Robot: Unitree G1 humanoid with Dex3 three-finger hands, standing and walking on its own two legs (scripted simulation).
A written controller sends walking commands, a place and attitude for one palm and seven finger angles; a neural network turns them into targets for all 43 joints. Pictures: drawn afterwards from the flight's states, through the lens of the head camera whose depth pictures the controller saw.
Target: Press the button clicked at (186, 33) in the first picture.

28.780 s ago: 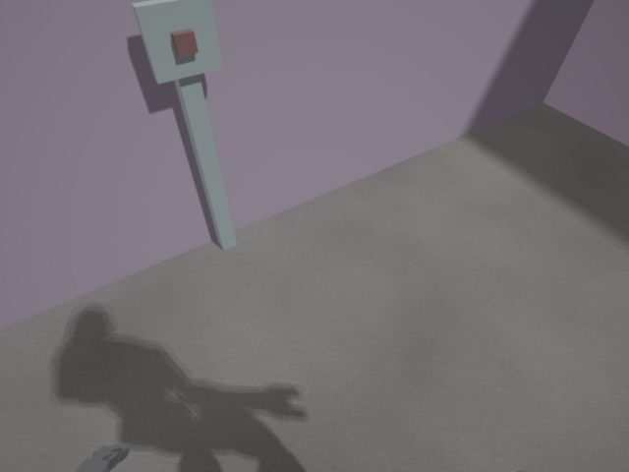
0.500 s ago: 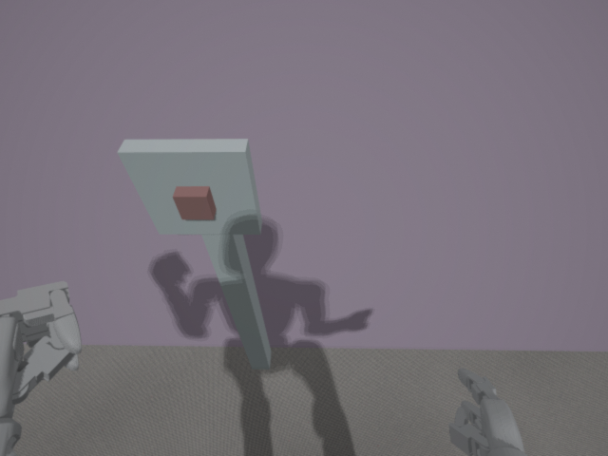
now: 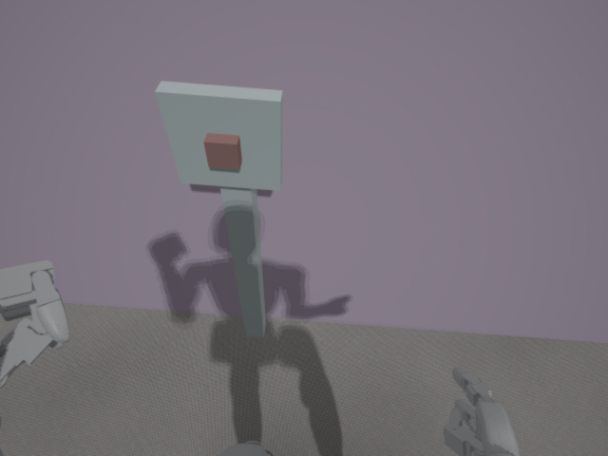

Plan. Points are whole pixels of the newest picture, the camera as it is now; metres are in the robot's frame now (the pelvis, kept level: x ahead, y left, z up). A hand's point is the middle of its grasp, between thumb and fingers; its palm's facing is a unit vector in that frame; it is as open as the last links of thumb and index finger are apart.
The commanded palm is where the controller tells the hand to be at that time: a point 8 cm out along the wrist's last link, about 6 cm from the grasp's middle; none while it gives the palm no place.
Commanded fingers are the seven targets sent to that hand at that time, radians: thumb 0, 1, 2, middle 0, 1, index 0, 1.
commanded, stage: step back with the hand held close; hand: left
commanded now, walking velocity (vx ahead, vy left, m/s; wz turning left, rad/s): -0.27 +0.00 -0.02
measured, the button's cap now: (224, 150) +0.53 +0.18 +0.09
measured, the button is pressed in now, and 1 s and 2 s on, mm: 0 0 0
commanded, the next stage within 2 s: stop stepping back and stand still in 0.56 s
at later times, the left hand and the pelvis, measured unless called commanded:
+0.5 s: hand (7, 387) +0.14 +0.24 +0.18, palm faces +0.29 -0.82 -0.50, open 3.1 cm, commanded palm +0.07 +0.29 +0.19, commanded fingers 0.00 0.90 0.90 -1.30 -1.50 -1.30 -1.50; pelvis -0.06 +0.01 +0.00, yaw +0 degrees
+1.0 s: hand out of the picture +0.03 +0.26 +0.19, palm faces +0.28 -0.86 -0.44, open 3.1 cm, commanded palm -0.02 +0.31 +0.19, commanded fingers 0.00 0.90 0.90 -1.30 -1.50 -1.30 -1.50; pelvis -0.16 +0.04 +0.02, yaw -2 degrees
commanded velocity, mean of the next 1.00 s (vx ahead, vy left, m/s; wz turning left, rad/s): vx -0.18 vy -0.03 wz -0.03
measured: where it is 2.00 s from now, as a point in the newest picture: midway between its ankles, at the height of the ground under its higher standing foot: outside the picture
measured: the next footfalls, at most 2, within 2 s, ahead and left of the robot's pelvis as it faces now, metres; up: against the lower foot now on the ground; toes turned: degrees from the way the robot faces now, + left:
right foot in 0.22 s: +0.00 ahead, -0.13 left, +0.00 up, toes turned +5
right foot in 0.60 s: -0.09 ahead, -0.12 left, +0.00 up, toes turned -1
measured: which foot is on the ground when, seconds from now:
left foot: down 0.00-0.60, up 0.62-0.78, down 0.80-1.00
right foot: down 0.00-0.10, up 0.12-0.20, down 0.22-0.44, up 0.46-0.58, down 0.60-0.80, up 0.82-1.00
